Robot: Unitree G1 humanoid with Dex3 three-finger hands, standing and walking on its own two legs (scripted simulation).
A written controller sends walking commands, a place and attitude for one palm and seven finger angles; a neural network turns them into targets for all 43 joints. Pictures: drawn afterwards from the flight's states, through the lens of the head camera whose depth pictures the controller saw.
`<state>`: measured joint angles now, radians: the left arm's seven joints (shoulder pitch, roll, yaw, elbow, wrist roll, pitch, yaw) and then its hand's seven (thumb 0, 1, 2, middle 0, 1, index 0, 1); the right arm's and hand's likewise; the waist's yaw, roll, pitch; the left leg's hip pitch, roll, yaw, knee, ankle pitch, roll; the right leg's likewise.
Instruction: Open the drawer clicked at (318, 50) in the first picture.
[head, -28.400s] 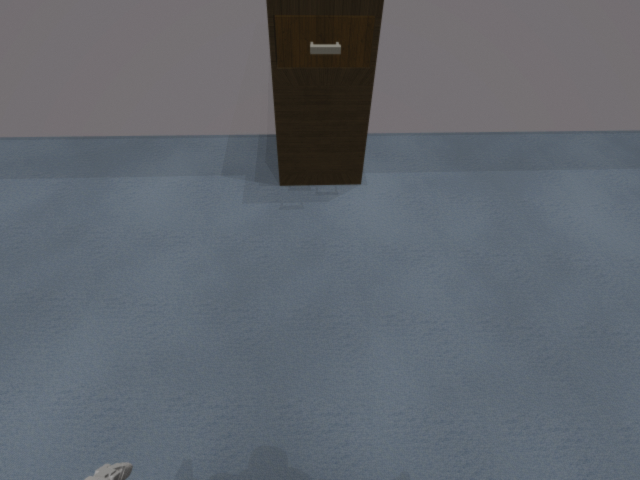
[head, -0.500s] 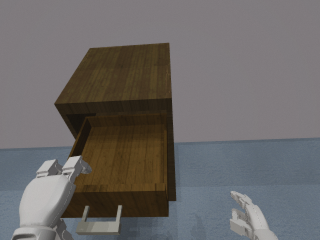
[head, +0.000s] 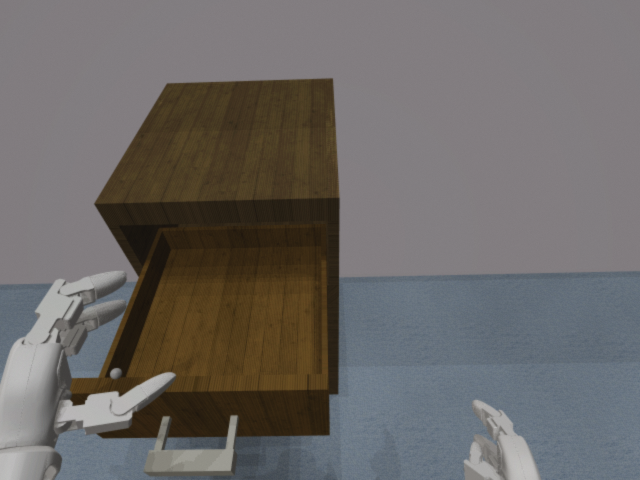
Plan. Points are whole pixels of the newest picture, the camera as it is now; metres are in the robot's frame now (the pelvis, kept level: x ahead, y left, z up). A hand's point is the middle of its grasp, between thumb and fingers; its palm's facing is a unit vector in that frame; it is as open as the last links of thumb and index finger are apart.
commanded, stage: draw the hand back to the body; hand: left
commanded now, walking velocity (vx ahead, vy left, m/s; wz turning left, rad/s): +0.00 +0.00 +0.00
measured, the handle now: (195, 443) +0.18 +0.20 -0.09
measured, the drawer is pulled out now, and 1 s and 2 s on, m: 0.30 0.30 0.30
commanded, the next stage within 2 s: step back with the hand held close in 0.50 s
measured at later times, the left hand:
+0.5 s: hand (89, 369) +0.18 +0.23 +0.15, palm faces +0.37 -0.84 -0.39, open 7.6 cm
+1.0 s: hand (83, 379) +0.17 +0.23 +0.14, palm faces +0.23 -0.83 -0.51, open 7.4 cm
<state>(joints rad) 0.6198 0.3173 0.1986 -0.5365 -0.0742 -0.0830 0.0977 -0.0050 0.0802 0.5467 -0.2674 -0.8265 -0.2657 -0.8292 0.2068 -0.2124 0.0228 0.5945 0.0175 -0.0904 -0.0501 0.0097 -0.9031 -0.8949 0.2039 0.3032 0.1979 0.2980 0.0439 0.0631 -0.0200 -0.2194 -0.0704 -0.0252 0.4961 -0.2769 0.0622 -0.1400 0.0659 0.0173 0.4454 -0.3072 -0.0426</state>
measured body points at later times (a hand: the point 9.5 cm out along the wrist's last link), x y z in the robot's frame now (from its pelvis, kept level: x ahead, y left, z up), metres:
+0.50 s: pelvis +0.00 -0.01 +0.00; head -0.01 -0.03 +0.45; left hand +0.15 +0.27 +0.17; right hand +0.20 -0.22 -0.08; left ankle -0.01 +0.08 -0.74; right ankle -0.05 -0.10 -0.74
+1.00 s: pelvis -0.03 +0.00 +0.00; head +0.02 +0.01 +0.45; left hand +0.15 +0.28 +0.17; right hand +0.15 -0.25 -0.08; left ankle -0.01 +0.08 -0.74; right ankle -0.05 -0.10 -0.74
